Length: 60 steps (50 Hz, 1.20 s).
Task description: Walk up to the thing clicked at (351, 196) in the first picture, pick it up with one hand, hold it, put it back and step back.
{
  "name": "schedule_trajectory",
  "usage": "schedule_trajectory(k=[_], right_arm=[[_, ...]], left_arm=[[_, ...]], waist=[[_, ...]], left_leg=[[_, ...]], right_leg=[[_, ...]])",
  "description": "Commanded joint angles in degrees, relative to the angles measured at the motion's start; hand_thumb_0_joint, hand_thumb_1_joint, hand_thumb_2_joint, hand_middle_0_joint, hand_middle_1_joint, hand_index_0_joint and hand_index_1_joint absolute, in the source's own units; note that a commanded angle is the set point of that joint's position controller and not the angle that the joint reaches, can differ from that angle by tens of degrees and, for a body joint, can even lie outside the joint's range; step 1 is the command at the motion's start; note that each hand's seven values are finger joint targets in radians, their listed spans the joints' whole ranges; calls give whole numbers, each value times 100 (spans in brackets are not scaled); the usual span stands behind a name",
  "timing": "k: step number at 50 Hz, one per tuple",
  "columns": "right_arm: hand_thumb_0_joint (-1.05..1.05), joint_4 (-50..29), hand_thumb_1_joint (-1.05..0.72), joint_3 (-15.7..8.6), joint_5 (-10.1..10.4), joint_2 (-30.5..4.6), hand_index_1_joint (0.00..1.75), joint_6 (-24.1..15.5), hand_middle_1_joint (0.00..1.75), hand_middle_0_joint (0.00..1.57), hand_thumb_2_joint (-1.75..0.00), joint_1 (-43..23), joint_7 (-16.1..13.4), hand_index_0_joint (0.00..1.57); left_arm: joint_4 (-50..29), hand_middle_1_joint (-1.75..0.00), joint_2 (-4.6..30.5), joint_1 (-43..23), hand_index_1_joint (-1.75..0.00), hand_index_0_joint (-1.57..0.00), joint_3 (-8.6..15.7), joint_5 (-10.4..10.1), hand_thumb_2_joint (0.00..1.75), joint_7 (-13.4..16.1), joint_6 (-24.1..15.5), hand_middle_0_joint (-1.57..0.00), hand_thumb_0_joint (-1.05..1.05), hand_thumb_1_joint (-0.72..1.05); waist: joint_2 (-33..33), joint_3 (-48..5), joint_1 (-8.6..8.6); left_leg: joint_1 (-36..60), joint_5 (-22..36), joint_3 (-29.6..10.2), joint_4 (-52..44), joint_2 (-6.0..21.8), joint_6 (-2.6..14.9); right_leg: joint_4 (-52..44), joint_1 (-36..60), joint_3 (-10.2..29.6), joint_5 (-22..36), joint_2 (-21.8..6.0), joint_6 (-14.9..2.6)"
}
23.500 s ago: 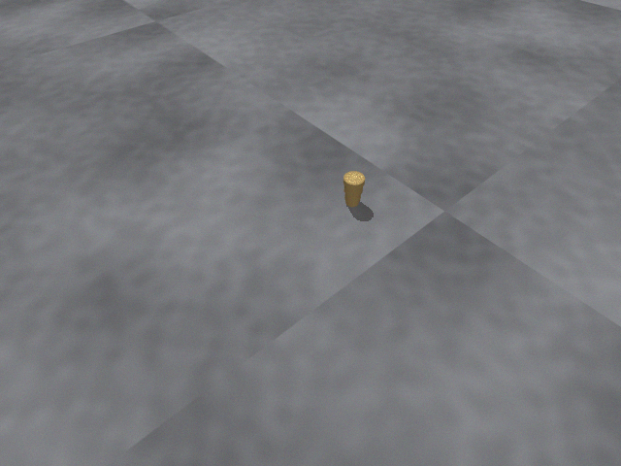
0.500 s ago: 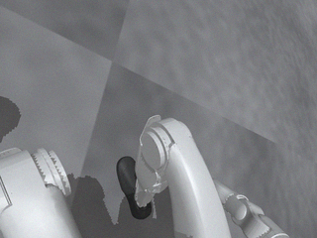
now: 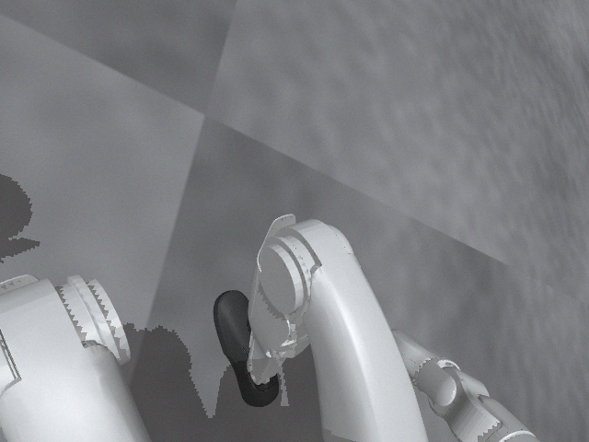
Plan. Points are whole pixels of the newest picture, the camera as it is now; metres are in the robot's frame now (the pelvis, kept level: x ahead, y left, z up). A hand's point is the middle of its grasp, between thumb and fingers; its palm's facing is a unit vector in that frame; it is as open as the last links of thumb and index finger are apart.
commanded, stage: withdraw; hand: left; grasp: from the side
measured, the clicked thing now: out of the picture +0.46 +0.31 -0.22
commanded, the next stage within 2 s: rise in 0.32 s
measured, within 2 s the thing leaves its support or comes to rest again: rests again in 1.14 s
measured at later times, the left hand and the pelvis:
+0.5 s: hand out of the picture +0.43 +0.40 -0.10, palm faces +0.43 -0.90 -0.12, open 17.6 cm; pelvis +0.00 +0.00 +0.01, yaw +2 degrees
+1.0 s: hand out of the picture +0.28 +0.37 +0.04, palm faces +0.31 -0.82 -0.48, open 17.4 cm; pelvis +0.01 -0.02 +0.13, yaw +11 degrees
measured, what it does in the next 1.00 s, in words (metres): rises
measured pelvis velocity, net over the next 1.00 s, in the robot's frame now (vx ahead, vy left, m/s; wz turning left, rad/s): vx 0.01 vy -0.02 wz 0.20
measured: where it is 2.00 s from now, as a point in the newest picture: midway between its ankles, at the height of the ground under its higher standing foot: (180, 413)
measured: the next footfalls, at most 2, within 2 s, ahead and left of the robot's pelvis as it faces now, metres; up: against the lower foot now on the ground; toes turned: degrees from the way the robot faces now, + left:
none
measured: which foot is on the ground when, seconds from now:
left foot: down 0.00-1.00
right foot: down 0.00-1.00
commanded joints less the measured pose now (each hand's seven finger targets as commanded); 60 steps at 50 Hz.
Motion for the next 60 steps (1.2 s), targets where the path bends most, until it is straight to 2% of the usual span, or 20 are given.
schedule_trajectory(k=[1,8,12,16,18,19,22,23,24,25,29,31,33,37,39,44,50,55,57,60], right_arm=[[0,21,-90,-698,-41,-2085,30,89,30,20,-90,334,-121,20],[0,22,-90,-781,49,-2069,30,189,30,20,-90,503,-200,20],[0,-13,-91,-1016,184,-2112,30,284,30,20,-90,681,-239,20],[0,-69,-91,-1284,400,-2013,30,324,30,20,-90,876,-260,20],[0,23,-90,-1384,548,-1936,30,298,30,20,-90,1035,-259,20],[0,-65,-90,-1461,609,-1971,30,266,30,20,-90,1048,-264,20],[0,71,-82,-1610,770,-1857,30,201,30,20,-89,1230,-240,20],[0,116,-90,-1923,976,-1682,30,248,30,20,-92,1274,-230,20],[0,76,-94,-1988,1028,-1636,30,278,30,20,-92,1339,-214,20],[0,85,-94,-2104,1093,-1640,30,307,30,20,-92,1496,-184,20],[0,68,-100,-2456,1330,-1483,30,400,30,20,-93,1749,-189,20],[0,53,-90,-2594,1433,-1267,30,447,30,20,-90,1851,-224,20],[0,123,-90,-2779,1522,-1184,30,460,30,20,-90,1964,-259,20],[0,-23,-90,-3167,1772,-984,30,461,30,20,-90,1981,-318,20],[0,-49,-90,-3406,1900,-943,30,422,30,20,-90,1987,-362,20],[0,-334,-90,-3572,2126,-748,30,398,30,20,-90,1991,-527,20],[0,-585,-90,-3594,2260,-483,30,230,30,20,-90,1938,-798,20],[0,-696,-90,-3584,2285,-272,30,-7,30,20,-90,1898,-1016,20],[0,-680,-90,-3598,2288,-234,30,-96,30,20,-90,1985,-1098,20],[0,-719,-90,-3575,2309,-186,30,-249,30,20,-90,2012,-1191,20]], left_arm=[[-813,-16,814,-1320,-15,-17,70,-99,16,-15,-386,-16,0,-54],[-1760,-5,1802,-1494,-5,-7,612,-68,7,-185,-196,-6,0,-60],[-2262,-5,2008,-1199,-4,-7,910,-45,5,-482,206,-6,0,-61],[-2362,-6,1317,-583,-5,-8,776,-229,3,-960,829,-7,0,-61],[-2441,-6,696,-537,-4,-7,454,-411,3,-1175,1093,-5,0,-61],[-2690,-6,874,-516,-4,-7,612,-452,2,-1224,1185,-4,0,-61],[-2675,0,272,-370,0,-3,325,-588,4,-1414,1406,-4,0,-53],[-2253,-6,1244,89,-6,-7,628,326,6,-1111,1854,-8,0,-54],[-2889,-6,942,-496,-6,-7,395,248,7,-1053,1993,-7,0,-54],[-3268,-7,938,-731,-7,-7,405,293,7,-994,2091,-7,0,-54],[-4223,-8,1535,-600,-9,-9,688,628,7,-735,2768,-10,0,-59],[-4463,-7,1174,-415,-7,-6,527,673,11,-637,3099,-6,0,-45],[-4511,-7,862,190,-7,-6,512,719,9,-529,3445,-6,0,-49],[-5275,-6,-228,988,-6,-6,-77,694,7,-418,4071,-6,0,-53],[-5574,-6,-706,1256,-6,-5,-417,662,6,-360,4406,-5,0,-55],[-6644,-6,-829,2032,-6,-5,-483,595,6,-113,5055,-5,0,-54],[-7529,-6,-1075,2883,-6,-5,-599,530,7,201,5544,-5,0,-52],[-7329,-5,-1811,3778,-5,-5,-1005,468,5,407,5912,-5,0,-57],[-7802,-5,-1782,3660,-5,-5,-1003,435,4,492,5973,-5,0,-58],[-7577,-4,-2250,4211,-4,-4,-1287,403,2,559,6174,-4,0,-61]], waist=[[3368,-3192,-837],[3930,-3617,-468],[4359,-3949,-226],[4072,-3968,-73],[3717,-3781,-157],[3621,-3870,-61],[3184,-3801,-53],[3585,-4303,456],[3726,-4440,322],[3850,-4640,360],[4322,-5391,774],[4057,-5567,855],[4032,-5485,1004],[3714,-5640,1209],[3330,-5630,1191],[2421,-5937,1357],[2337,-6047,1529],[2021,-5676,1467],[2156,-5671,1501],[2066,-5400,1487]], left_leg=[[2427,915,569,-1818,344,-25],[2680,1181,719,-1860,397,-57],[3098,1518,721,-2073,412,-145],[2760,1431,849,-2171,359,-100],[2426,1086,864,-2204,322,-23],[2364,1008,870,-2214,307,3],[2130,733,882,-2183,266,68],[2629,981,1073,-2452,245,38],[2562,964,1091,-2476,264,36],[2629,858,1125,-2561,235,35],[3114,986,1346,-2836,192,28],[3013,953,1549,-2866,134,77],[3054,868,1627,-3083,119,66],[3205,515,1661,-3642,89,103],[3201,222,1728,-3884,61,157],[3471,274,1762,-4447,32,251],[4361,296,1875,-5368,18,254],[4893,838,2143,-5853,-27,290],[5266,963,2179,-6146,-38,272],[5809,1179,2167,-6638,-38,251]], right_leg=[[-934,1611,-641,1140,230,-427],[-845,1705,-479,1252,201,-468],[-732,1539,-439,1320,140,-508],[-782,1380,-375,1246,114,-542],[-882,1254,-373,1049,90,-534],[-887,1227,-365,998,75,-538],[-940,1089,-320,824,53,-536],[-1002,962,-175,809,0,-587],[-991,889,-136,789,6,-596],[-999,812,-85,712,-13,-612],[-1077,853,156,695,-67,-665],[-1301,1060,304,676,-65,-660],[-1389,938,362,560,-83,-670],[-1757,792,479,307,-139,-704],[-2105,846,613,100,-151,-700],[-2948,1800,812,72,-206,-647],[-3853,2888,1058,30,-274,-628],[-4773,3891,1246,410,-316,-584],[-5097,4265,1298,508,-345,-578],[-5530,4679,1272,689,-359,-582]])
